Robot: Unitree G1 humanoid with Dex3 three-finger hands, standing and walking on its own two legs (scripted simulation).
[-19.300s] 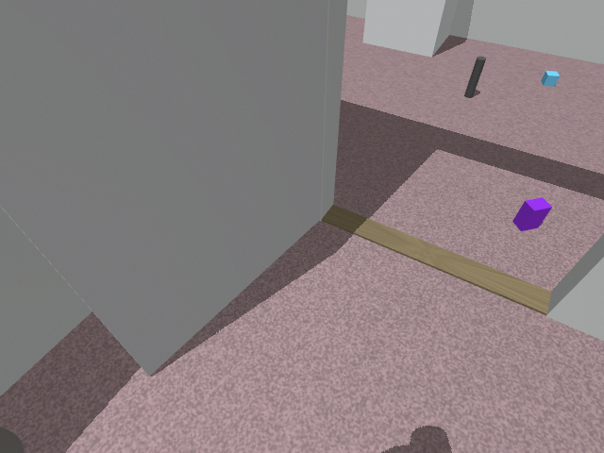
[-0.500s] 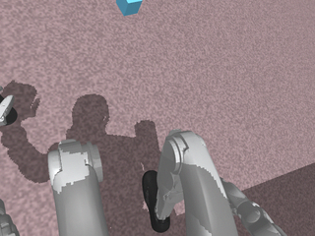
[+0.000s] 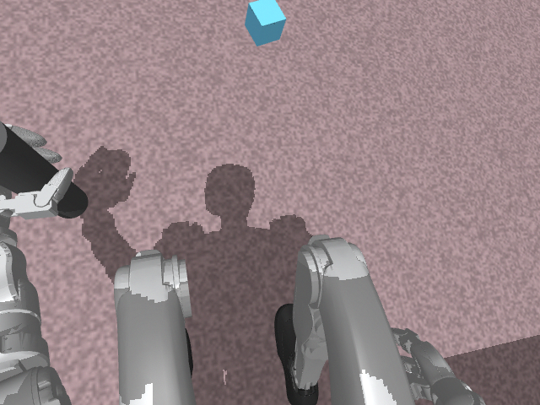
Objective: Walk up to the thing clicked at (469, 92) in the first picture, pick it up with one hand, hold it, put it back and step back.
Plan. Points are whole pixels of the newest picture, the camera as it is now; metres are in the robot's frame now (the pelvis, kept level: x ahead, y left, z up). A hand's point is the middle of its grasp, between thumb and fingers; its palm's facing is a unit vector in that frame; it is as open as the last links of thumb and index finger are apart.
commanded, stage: settle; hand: left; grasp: from above
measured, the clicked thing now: (35, 179) +0.42 +0.30 -0.07
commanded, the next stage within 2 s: lift in 0.56 s
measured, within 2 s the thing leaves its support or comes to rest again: neither
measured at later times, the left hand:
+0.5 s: hand (22, 173) +0.41 +0.29 -0.02, palm faces +0.26 -0.96 -0.04, open 7.5 cm
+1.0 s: hand (1, 155) +0.41 +0.29 +0.03, palm faces +0.24 -0.97 -0.04, open 7.5 cm
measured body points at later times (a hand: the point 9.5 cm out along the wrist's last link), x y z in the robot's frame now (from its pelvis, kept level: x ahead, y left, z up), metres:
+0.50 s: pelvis -0.01 +0.00 +0.02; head +0.19 +0.07 +0.42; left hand +0.39 +0.34 -0.01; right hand +0.14 -0.26 -0.09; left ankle +0.08 +0.13 -0.31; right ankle +0.10 -0.12 -0.31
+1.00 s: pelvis +0.00 +0.00 +0.06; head +0.19 +0.05 +0.46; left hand +0.39 +0.34 +0.04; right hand +0.15 -0.26 -0.07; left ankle +0.08 +0.13 -0.31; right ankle +0.10 -0.12 -0.31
